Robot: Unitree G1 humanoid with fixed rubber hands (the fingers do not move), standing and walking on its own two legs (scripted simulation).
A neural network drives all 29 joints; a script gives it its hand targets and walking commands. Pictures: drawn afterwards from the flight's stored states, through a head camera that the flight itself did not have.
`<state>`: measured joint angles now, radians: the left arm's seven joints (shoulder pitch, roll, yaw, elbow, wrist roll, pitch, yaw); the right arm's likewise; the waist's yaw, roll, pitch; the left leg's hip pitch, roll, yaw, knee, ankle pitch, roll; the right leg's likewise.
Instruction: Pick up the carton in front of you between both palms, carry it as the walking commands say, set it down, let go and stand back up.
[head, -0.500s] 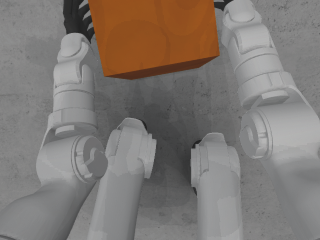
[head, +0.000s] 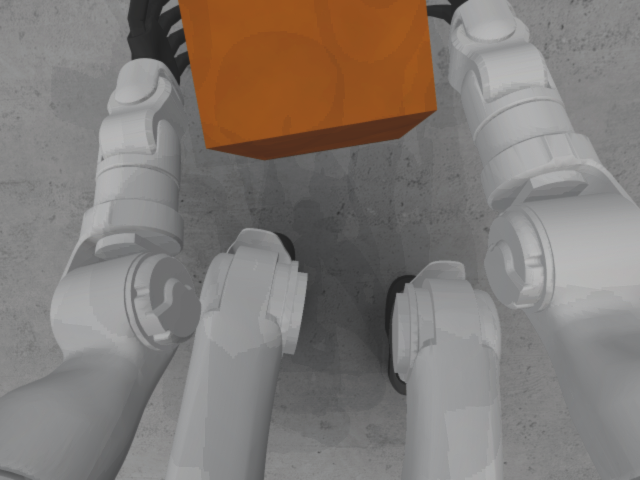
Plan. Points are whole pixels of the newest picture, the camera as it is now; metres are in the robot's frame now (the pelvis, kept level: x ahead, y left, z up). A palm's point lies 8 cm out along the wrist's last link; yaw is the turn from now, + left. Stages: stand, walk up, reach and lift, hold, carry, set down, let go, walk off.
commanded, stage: set down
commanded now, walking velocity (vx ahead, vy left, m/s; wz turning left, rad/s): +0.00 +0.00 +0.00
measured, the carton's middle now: (313, 56) +0.52 +0.09 -0.25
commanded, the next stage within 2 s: let go in 1.68 s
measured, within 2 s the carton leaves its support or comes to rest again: rests again in 0.08 s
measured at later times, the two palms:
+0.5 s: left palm (152, 74) +0.47 +0.25 -0.19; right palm (485, 16) +0.56 -0.09 -0.20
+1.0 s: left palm (53, 37) +0.47 +0.27 -0.08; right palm out of the picture +0.58 -0.09 -0.07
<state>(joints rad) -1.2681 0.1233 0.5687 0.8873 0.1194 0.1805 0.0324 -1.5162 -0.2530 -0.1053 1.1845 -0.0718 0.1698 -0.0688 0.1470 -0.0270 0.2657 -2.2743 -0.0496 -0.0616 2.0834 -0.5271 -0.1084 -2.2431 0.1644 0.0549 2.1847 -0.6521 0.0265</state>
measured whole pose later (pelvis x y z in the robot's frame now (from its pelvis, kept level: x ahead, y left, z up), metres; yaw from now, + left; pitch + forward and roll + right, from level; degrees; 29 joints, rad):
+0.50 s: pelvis -0.01 +0.00 -0.01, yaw +1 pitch +38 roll +4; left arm -1.35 0.20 0.53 1.10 0.03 0.04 0.06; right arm -1.53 -0.36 -0.03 1.19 -0.02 0.11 -0.05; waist 0.15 0.02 0.37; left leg -2.26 -0.03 -0.03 2.10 -0.51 -0.09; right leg -2.23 0.11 0.05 2.22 -0.64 0.02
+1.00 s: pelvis -0.01 +0.01 +0.05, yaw +1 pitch +42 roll +1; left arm -1.19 0.19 0.31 0.84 -0.16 0.13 0.16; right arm -1.44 -0.43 -0.03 1.10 0.08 0.18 -0.04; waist 0.16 -0.03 0.14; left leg -2.20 -0.03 -0.01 1.92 -0.46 -0.04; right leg -2.13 0.05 0.04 2.02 -0.62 0.02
